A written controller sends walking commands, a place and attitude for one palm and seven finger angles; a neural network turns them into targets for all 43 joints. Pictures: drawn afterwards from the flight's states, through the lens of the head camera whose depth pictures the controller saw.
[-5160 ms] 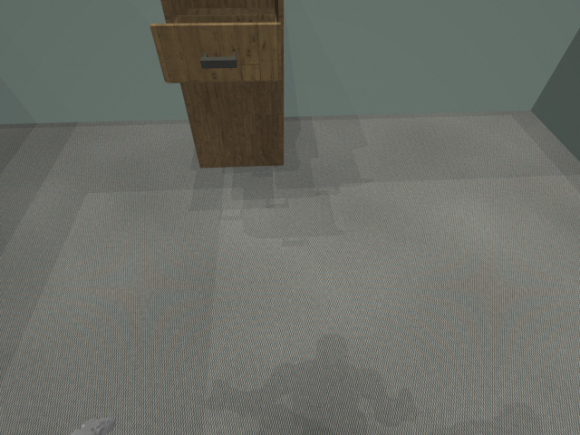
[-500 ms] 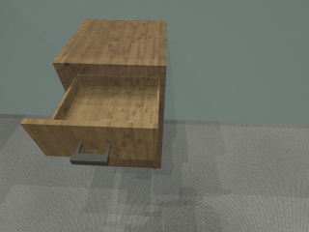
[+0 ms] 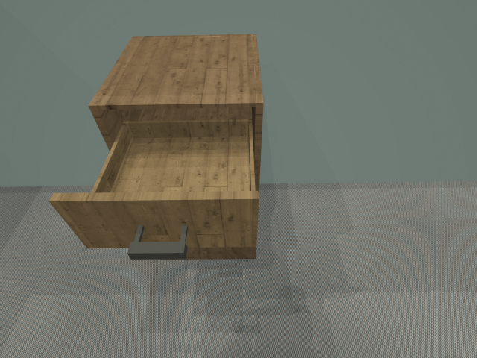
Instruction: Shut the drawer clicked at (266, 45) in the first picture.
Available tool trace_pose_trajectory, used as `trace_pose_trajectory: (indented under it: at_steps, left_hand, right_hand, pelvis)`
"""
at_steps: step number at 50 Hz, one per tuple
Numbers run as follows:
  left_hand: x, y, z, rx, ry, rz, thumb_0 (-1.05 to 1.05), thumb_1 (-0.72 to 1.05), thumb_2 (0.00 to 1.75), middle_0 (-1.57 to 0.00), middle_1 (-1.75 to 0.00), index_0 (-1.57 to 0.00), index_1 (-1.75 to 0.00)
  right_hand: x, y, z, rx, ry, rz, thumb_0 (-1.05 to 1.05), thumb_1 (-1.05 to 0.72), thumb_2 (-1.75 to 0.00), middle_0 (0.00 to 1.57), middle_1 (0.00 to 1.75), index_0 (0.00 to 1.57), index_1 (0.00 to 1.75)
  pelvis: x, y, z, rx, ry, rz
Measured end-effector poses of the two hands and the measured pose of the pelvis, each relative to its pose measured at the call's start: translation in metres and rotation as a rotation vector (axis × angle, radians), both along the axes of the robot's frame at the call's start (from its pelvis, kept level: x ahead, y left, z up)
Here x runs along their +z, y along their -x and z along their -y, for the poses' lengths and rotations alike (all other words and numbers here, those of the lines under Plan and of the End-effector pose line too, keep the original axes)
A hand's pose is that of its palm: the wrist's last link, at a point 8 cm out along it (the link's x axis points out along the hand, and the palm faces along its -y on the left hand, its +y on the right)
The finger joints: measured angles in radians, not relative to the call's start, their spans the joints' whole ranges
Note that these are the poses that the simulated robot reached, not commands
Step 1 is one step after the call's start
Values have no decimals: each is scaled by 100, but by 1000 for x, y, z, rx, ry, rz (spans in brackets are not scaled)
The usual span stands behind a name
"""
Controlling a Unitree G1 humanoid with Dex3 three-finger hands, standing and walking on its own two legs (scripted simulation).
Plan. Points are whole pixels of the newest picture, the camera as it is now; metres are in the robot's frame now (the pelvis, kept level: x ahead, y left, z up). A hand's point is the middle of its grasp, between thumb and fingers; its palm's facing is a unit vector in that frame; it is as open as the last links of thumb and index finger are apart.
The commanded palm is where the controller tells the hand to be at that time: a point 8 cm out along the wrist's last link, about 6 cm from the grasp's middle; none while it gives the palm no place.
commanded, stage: come to a stop and stand still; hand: left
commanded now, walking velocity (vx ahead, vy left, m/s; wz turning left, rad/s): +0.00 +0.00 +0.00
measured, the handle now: (160, 240) +0.34 +0.19 -0.04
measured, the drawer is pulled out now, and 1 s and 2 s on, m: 0.30 0.30 0.29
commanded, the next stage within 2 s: look again from close up in 0.94 s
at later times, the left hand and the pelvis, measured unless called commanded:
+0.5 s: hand out of the picture +0.05 +0.16 -0.17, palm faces +0.01 -0.98 -0.21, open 7.3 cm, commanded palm none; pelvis +0.04 -0.01 +0.00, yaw +0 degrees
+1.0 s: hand out of the picture +0.05 +0.14 -0.17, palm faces +0.02 -0.98 -0.19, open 7.3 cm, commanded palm none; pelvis +0.06 -0.03 +0.01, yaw +0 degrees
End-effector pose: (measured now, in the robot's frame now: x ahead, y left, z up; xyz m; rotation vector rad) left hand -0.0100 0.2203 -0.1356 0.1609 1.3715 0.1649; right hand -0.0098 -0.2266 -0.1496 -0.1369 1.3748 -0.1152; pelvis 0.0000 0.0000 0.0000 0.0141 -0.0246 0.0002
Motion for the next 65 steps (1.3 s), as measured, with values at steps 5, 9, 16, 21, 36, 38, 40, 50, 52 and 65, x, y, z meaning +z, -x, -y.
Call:
trace_pose_trajectory:
  at_steps: [5,9,16,21,36,38,40,50,52,65]
  left_hand:
    - [-2,-12,6,-11,14,-13,1,91,90,-20,-30,-20,-30]
    - [-3,-22,8,-14,13,-22,1,92,90,-20,-30,-20,-30]
    - [-3,-39,10,-12,5,-20,1,93,90,-20,-30,-20,-30]
    - [-3,-49,12,-10,2,-13,1,93,90,-20,-30,-20,-30]
    - [-4,-61,23,-5,7,-16,1,93,90,-20,-30,-20,-30]
    - [-4,-61,25,-4,9,-18,1,93,90,-20,-30,-20,-30]
    - [-4,-61,27,-3,11,-20,1,93,90,-20,-30,-20,-30]
    - [-4,-56,36,4,18,-31,1,93,90,-20,-30,-20,-30]
    - [-4,-55,37,5,19,-33,1,93,90,-20,-30,-20,-30]
    - [-5,-44,49,11,31,-53,1,93,90,-20,-30,-20,-30]
  right_hand:
    - [1,6,-6,-17,-10,-41,0,-91,-90,20,30,19,30]
    - [1,0,-10,-23,-18,-48,0,-91,-90,20,30,19,30]
    - [0,-24,-12,-16,-26,-29,0,-91,-90,20,30,20,30]
    - [1,-41,-5,-9,-12,-15,1,-91,-90,20,30,20,30]
    - [5,-61,13,3,11,-10,0,-91,-90,20,30,19,30]
    - [5,-61,14,2,10,-15,0,-91,-90,20,30,19,30]
    - [6,-60,15,2,9,-19,0,-91,-90,20,30,19,30]
    - [6,-52,17,-5,1,-41,0,-91,-90,20,30,19,30]
    - [5,-50,17,-6,-2,-46,0,-91,-90,20,30,19,30]
    - [5,-38,19,-16,-12,-71,0,-91,-90,20,30,19,30]
  pelvis:
    - [1,-9,1,-2,1,-5]
    - [2,-17,3,-4,3,-7]
    - [2,-30,8,-3,6,-8]
    - [3,-39,11,-2,8,-6]
    - [4,-52,23,4,10,-7]
    - [4,-53,25,4,11,-7]
    - [5,-54,26,5,11,-7]
    - [5,-55,33,6,12,-6]
    - [5,-55,34,7,11,-5]
    - [5,-53,40,6,10,-8]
